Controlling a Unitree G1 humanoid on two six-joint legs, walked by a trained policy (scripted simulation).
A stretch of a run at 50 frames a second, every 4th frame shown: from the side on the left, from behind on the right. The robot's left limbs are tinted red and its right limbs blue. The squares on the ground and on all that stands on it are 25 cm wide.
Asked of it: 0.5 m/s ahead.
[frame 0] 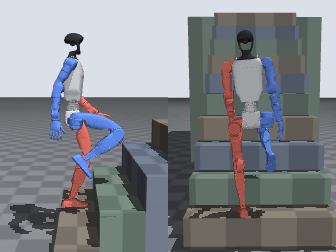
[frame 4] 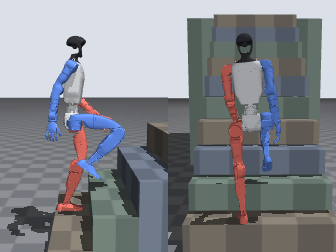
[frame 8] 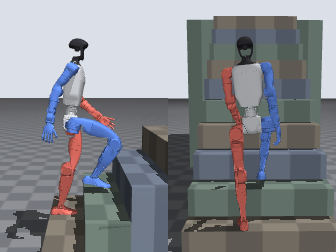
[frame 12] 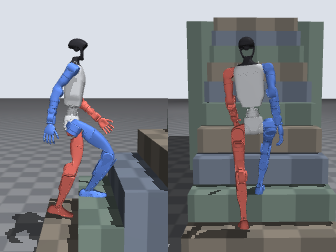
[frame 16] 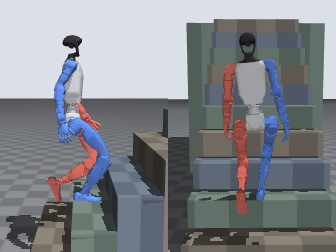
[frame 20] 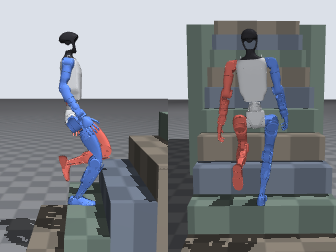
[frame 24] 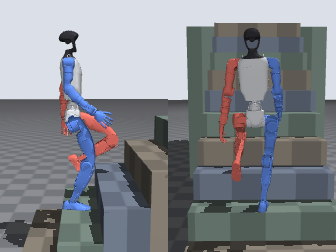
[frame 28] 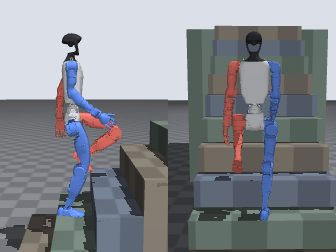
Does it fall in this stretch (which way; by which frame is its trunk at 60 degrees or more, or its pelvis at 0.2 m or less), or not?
no
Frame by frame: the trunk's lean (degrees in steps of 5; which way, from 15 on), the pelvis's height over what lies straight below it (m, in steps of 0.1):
0: 5, 0.8
4: 5, 0.8
8: 10, 0.8
12: 5, 0.8
16: 5, 0.9
20: 5, 0.7
24: 5, 0.7
28: 0, 0.8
